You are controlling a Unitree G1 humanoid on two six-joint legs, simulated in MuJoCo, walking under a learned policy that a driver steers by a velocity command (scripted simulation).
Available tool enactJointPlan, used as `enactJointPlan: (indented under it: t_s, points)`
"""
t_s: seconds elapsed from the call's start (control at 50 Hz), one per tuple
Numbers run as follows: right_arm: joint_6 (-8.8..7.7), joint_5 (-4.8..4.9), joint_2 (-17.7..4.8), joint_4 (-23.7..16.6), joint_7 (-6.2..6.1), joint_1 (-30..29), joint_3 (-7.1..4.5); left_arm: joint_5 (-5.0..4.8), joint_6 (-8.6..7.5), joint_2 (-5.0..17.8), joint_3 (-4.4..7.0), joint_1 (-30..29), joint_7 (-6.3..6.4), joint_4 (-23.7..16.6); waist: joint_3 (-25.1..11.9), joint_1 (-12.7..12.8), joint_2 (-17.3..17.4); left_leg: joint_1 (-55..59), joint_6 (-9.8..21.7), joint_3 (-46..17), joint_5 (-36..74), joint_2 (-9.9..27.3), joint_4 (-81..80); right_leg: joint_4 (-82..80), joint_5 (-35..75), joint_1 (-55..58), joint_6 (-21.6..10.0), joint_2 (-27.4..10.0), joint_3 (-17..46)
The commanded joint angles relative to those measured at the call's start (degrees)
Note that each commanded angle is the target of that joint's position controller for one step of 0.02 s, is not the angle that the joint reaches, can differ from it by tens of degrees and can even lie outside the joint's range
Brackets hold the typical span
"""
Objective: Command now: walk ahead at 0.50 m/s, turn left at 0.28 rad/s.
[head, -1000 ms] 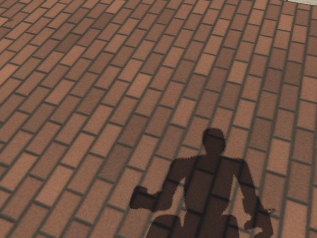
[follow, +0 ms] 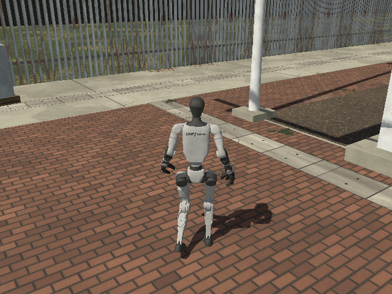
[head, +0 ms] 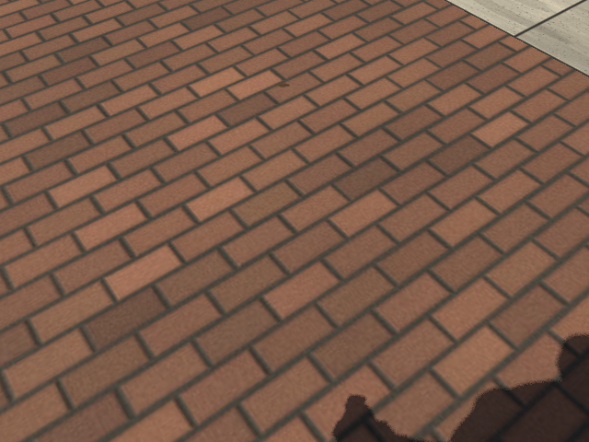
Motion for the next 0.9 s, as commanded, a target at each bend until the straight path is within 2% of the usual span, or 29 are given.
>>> enactJointPlan:
  t_s: [0.02, 0.04, 0.08, 0.12, 0.16, 0.2, 0.26, 0.3, 0.32, 0.34, 0.36, 0.38, 0.4, 0.42, 0.44, 0.46, 0.5, 0.6, 0.66, 0.7, 0.74, 0.76, 0.78, 0.8, 0.82, 0.84, 0.86, 0.88, 0.9]
  points:
    - [-1.60, -1.13, -6.6, -6.2, 0.08, -5.3, -1.45, 0.17, 0.52, 6.1, 1.71, 6.9, 0.22, -0.8, -0.2, 4.1, -4.2, -24.8, -0.4, 0.3, 7.1, 6.9, 6.7, -16.3, -6.5, 21.0, -10.1, -18.1, 25.5]
    - [-1.70, -1.04, -5.6, -6.4, 0.43, -4.9, -1.41, 0.53, 0.44, 5.5, 1.28, 6.4, 0.36, -0.6, -0.1, 2.7, -5.7, -22.1, -0.4, 1.1, 8.8, 8.5, 4.3, -17.4, -2.0, 18.3, -9.6, -16.3, 21.9]
    - [-1.63, -1.13, -3.7, -6.2, 0.62, -4.4, -1.00, 0.08, 0.19, 5.2, 1.01, 6.7, 0.30, 0.3, -0.1, 1.7, -7.6, -19.8, -1.2, 3.7, 9.0, 9.1, -0.1, -18.5, 9.3, 16.0, -10.6, -14.8, 18.0]
    - [-1.77, -2.11, -2.1, -7.0, 0.28, -6.4, -0.39, -0.14, 0.36, 6.8, 1.20, 7.0, 0.50, 1.4, -0.2, 1.3, -6.7, -18.3, -3.0, 5.8, 8.9, 8.6, -7.1, -17.5, 29.1, 14.7, -11.8, -14.5, 13.9]
    - [-2.14, -2.36, -0.4, -7.3, 0.28, -8.7, 0.39, -0.52, 1.25, 8.8, 1.71, 7.2, 1.07, 2.3, -1.7, 1.7, -6.8, -14.3, -4.1, 7.1, 14.2, 7.5, -15.5, -16.0, 37.4, 13.8, -10.9, -12.8, 9.7]
    - [-2.18, -1.88, -0.7, -7.2, 0.50, -11.5, 0.37, -1.11, 2.30, 9.8, 2.02, 8.9, 1.56, 3.4, -3.0, 2.9, -7.7, -10.1, -4.6, 7.8, 21.6, 5.4, -22.4, -14.8, 37.3, 13.3, -9.4, -11.2, 7.7]
    - [-1.98, -1.54, -2.1, -8.3, 0.67, -15.7, -0.16, -1.74, 3.75, 10.4, 2.24, 11.1, 2.13, 4.4, -2.9, 3.9, -8.3, -8.0, -4.3, 6.8, 24.6, 3.3, -29.1, -11.5, 32.1, 14.7, -8.2, -11.5, 10.1]
    - [-2.19, -1.63, -3.6, -8.5, 0.74, -15.2, -0.88, -2.04, 4.48, 10.4, 2.39, 10.3, 2.65, 4.0, -3.3, 2.7, -8.9, -4.7, -3.1, 5.5, 24.7, 3.0, -33.9, -8.4, 26.2, 15.2, -7.0, -11.9, 13.6]
    - [-2.44, -1.81, -4.2, -7.8, 0.71, -13.0, -1.30, -2.21, 4.74, 10.3, 2.40, 8.6, 2.91, 3.3, -3.8, 0.9, -8.7, -0.5, -2.1, 5.7, 28.2, 3.1, -38.1, -5.8, 23.1, 14.2, -5.8, -11.1, 14.3]
    - [-2.71, -2.42, -5.7, -7.2, 0.41, -10.8, -1.89, -2.05, 4.76, 8.9, 2.10, 8.4, 2.99, 2.7, -5.2, -0.1, -7.3, 5.8, -0.5, 5.3, 34.5, 5.1, -41.6, -1.6, 19.5, 11.9, -3.7, -8.5, 13.8]
    - [-2.69, -3.64, -9.5, -7.4, -0.36, -6.3, -2.76, -0.83, 4.40, 5.7, 1.12, 7.9, 2.92, 0.9, -11.0, -1.3, -1.0, 18.0, 3.4, -2.1, 52.2, 15.2, -38.6, 9.6, 7.0, 4.7, -1.1, -4.6, 11.3]
    - [-1.54, -4.25, -11.0, -8.0, -0.76, -5.1, -2.86, -0.11, 4.16, 1.7, -0.15, 16.7, 2.78, 1.3, -17.1, 1.4, 12.6, 30.3, 12.6, -14.4, 71.1, 29.6, -34.9, 24.7, -29.5, -8.2, 2.2, 1.7, 6.3]
    - [-0.56, -3.06, -8.3, -7.4, -0.31, -3.9, -2.52, -1.13, 4.75, 6.5, 0.71, 19.3, 2.68, 2.2, -20.3, 0.6, 12.6, 28.1, 16.0, -19.3, 60.7, 31.9, -37.2, 33.8, -32.5, -11.2, 3.8, -0.7, 6.6]
    - [-0.10, -2.33, -5.7, -7.8, -0.22, -6.1, -1.84, -1.70, 5.81, 9.4, 1.85, 16.0, 2.96, 2.2, -15.0, 0.4, 7.7, 24.1, 14.3, -15.1, 49.2, 27.8, -39.2, 38.3, -28.5, -14.3, 5.0, -2.5, 6.0]
    - [0.25, -2.07, -4.4, -7.7, -0.28, -9.4, -1.35, -1.64, 7.02, 9.5, 2.23, 13.2, 3.42, 1.8, -11.1, 1.0, 5.3, 19.3, 12.3, -10.6, 40.7, 24.6, -41.1, 39.2, -24.6, -15.6, 6.0, -3.9, 5.0]
    - [0.53, -2.14, -3.9, -7.8, -0.24, -12.2, -1.06, -1.41, 8.40, 9.4, 2.59, 12.4, 3.87, 1.7, -8.2, 1.9, 5.3, 13.7, 11.4, -7.4, 35.2, 22.9, -43.2, 39.2, -21.5, -14.4, 6.9, -5.0, 4.9]
    - [0.69, -3.12, -5.1, -7.3, -0.27, -15.5, -1.44, -1.18, 10.11, 7.4, 2.45, 12.5, 4.16, 0.8, -4.9, 3.6, 6.8, 3.7, 10.8, -0.8, 30.7, 19.9, -46.9, 37.6, -16.5, -8.4, 7.7, -5.0, 2.7]
    - [0.77, -2.68, -6.4, -5.7, -1.15, -16.3, -2.18, -0.65, 10.28, 4.8, 1.59, 7.5, 3.10, -2.8, -5.7, 2.5, 6.5, 3.2, 11.7, 5.5, 29.2, 20.9, -47.9, 24.0, -10.8, -3.1, 6.3, -6.7, 0.8]
    - [1.31, -2.08, -8.3, -4.6, -1.06, -15.5, -2.84, -0.73, 10.33, 6.1, 1.77, 5.8, 1.95, -4.4, -6.4, 1.8, 6.7, 4.5, 11.5, 6.4, 28.1, 22.7, -47.1, 17.6, -9.9, 0.6, 4.7, -6.5, -0.9]
    - [1.62, -1.31, -9.2, -3.9, -0.87, -15.4, -3.13, -0.75, 10.50, 7.0, 2.15, 5.9, 1.33, -4.9, -6.1, 2.3, 6.7, 5.4, 9.9, 7.0, 26.3, 23.3, -45.3, 11.9, -9.0, 3.3, 2.9, -5.9, -2.1]
    - [2.08, -0.33, -8.6, -2.9, -0.92, -15.2, -3.08, -0.48, 10.47, 7.4, 2.77, 9.0, 1.05, -3.8, -6.0, 3.9, 5.1, 3.1, 5.8, 10.0, 21.2, 21.3, -40.0, 1.7, -3.2, 10.3, 0.1, -3.5, -3.9]
    - [2.39, -0.48, -6.6, -1.5, -0.78, -12.4, -2.72, -0.16, 10.39, 9.4, 3.53, 10.6, 1.41, -3.5, -4.3, 3.9, -0.1, -1.6, 1.3, 13.7, 14.7, 18.2, -32.7, -4.9, 2.6, 14.5, -2.3, -4.6, 0.5]
    - [2.53, -3.01, -3.0, -2.6, -0.31, -10.5, -1.70, -0.11, 10.29, 16.3, 5.01, 10.9, 2.64, -5.0, -3.2, 1.3, -19.0, -16.3, -5.6, 20.3, -4.3, 9.7, -13.8, -9.3, 20.4, 21.4, -8.8, -19.9, 21.5]
    - [2.31, -3.02, -4.9, -5.2, -0.95, -16.8, -2.26, 1.77, 9.24, 18.3, 4.95, 9.7, 2.22, -6.9, -3.0, 4.7, -19.3, -22.8, -6.3, 10.9, -12.0, 4.3, -2.8, -12.7, 19.9, 15.2, -17.8, -25.5, 30.7]
    - [2.42, -2.01, -6.8, -5.3, -1.36, -19.0, -2.90, 2.43, 8.00, 16.2, 4.44, 8.4, 1.83, -7.0, -2.9, 5.0, -13.3, -22.9, -5.2, 6.9, -7.8, 5.4, 2.1, -13.8, 14.0, 13.6, -16.6, -22.5, 27.0]
    - [2.70, -1.55, -7.0, -4.5, -1.74, -17.4, -3.27, 1.45, 7.21, 14.6, 4.04, 5.2, 1.95, -7.2, -2.1, 2.7, -10.9, -23.1, -4.4, 5.7, -2.0, 6.1, 2.3, -13.3, 10.7, 13.2, -13.1, -19.3, 22.9]
    - [3.01, -2.00, -7.0, -2.9, -2.27, -15.6, -3.52, 0.23, 7.11, 12.4, 3.44, 2.6, 2.21, -7.6, -2.7, 1.6, -8.9, -22.7, -4.6, 5.2, 1.6, 6.6, 2.0, -12.5, 8.8, 13.5, -10.4, -17.2, 20.6]
    - [3.14, -2.48, -7.1, -2.4, -2.50, -14.5, -3.70, -0.42, 7.19, 11.4, 2.93, 1.0, 2.56, -8.0, -3.1, 0.9, -9.7, -21.2, -5.1, 5.3, 4.4, 6.3, 2.7, -12.1, 11.1, 12.6, -9.7, -15.9, 18.9]
    - [2.97, -2.38, -6.8, -2.3, -2.34, -13.9, -3.71, -0.32, 7.33, 10.5, 2.50, 1.0, 2.88, -8.3, -4.2, 0.5, -9.9, -19.4, -5.5, 5.4, 6.2, 5.6, 3.8, -11.7, 13.4, 12.3, -9.7, -14.8, 18.1]
Velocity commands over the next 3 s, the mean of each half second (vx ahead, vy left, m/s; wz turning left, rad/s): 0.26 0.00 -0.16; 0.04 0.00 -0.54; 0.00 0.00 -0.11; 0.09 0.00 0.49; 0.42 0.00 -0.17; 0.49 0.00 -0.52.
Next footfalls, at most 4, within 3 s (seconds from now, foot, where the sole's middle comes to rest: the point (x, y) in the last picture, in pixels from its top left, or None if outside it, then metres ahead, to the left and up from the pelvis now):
0.36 left None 0.31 0.12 -0.77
0.76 right None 0.19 -0.13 -0.77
1.24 left None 0.29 0.08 -0.77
1.90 left None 0.26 0.13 -0.77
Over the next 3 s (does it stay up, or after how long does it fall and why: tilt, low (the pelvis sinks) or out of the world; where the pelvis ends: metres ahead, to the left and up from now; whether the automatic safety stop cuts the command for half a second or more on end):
stays up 0.78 -0.06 0.01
